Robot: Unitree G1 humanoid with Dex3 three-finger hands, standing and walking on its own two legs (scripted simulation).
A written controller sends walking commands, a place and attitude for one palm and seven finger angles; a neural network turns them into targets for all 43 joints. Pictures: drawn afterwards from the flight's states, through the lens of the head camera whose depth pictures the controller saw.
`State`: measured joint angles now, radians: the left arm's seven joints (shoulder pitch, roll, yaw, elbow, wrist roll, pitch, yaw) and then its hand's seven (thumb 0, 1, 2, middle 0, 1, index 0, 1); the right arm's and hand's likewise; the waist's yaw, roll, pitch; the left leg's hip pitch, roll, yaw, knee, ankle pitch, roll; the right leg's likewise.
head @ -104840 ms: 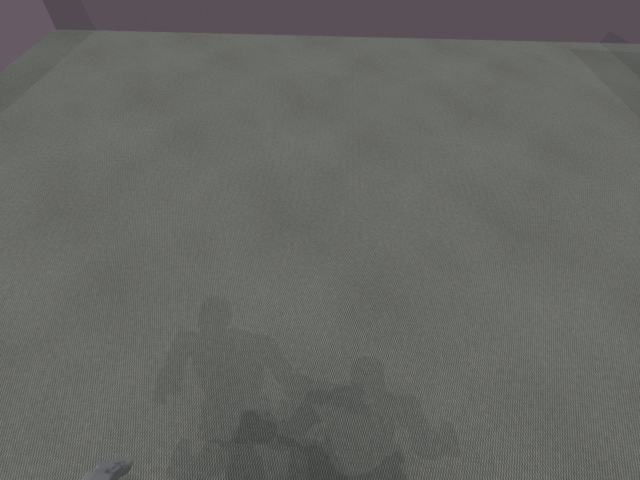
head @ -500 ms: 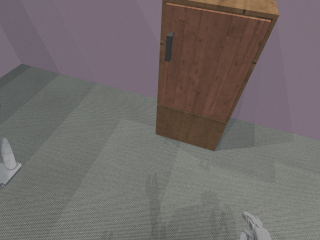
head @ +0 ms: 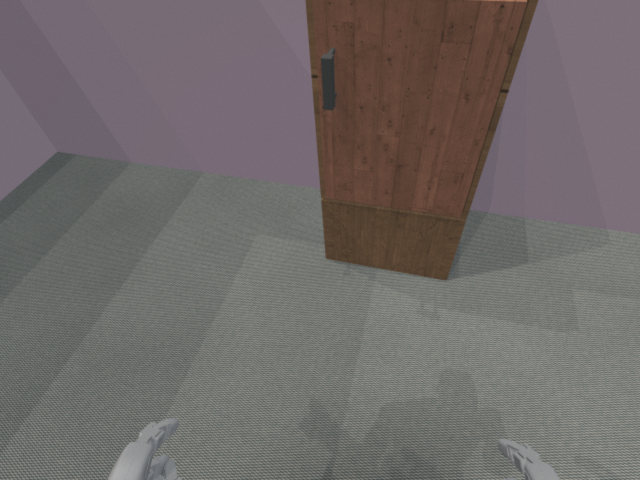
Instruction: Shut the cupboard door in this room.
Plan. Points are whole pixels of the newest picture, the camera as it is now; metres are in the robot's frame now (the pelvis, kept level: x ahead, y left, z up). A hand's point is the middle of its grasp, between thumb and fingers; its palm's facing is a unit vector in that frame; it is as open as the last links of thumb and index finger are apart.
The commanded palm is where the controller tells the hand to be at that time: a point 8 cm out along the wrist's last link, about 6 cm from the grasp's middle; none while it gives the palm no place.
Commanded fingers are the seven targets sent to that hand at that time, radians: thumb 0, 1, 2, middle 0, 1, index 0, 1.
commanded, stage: let the arm hang, fingers relaxed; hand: left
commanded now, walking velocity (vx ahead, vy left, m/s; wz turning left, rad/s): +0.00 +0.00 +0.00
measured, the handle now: (330, 78) +0.96 +0.02 +0.02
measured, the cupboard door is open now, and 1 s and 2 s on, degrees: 0 0 0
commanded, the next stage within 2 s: look to check the result in 0.88 s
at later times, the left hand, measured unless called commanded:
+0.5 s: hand out of the picture -0.01 +0.22 -0.15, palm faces +0.01 -0.96 -0.29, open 7.3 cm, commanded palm none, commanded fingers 0.00 0.90 0.90 -0.20 -0.30 -0.20 -0.30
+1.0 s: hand out of the picture +0.05 +0.21 -0.15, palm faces +0.00 -0.97 -0.25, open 7.3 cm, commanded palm none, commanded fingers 0.00 0.90 0.90 -0.20 -0.30 -0.20 -0.30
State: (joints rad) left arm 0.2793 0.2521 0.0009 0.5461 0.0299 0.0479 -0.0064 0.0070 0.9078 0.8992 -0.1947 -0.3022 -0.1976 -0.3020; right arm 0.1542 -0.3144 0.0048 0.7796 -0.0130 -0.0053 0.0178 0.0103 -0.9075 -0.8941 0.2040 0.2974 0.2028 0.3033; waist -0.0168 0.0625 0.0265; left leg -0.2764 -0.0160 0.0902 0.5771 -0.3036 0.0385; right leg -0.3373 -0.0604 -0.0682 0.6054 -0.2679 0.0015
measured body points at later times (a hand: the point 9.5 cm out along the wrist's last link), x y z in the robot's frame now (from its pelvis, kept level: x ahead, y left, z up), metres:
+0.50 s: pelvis -0.01 +0.00 +0.01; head -0.01 -0.01 +0.46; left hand -0.01 +0.27 -0.13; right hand -0.02 -0.24 -0.15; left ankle +0.00 +0.09 -0.73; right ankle +0.03 -0.12 -0.73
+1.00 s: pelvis +0.01 +0.00 +0.02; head +0.02 +0.00 +0.47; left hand +0.05 +0.26 -0.13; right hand +0.05 -0.26 -0.13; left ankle +0.00 +0.09 -0.73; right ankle +0.03 -0.12 -0.73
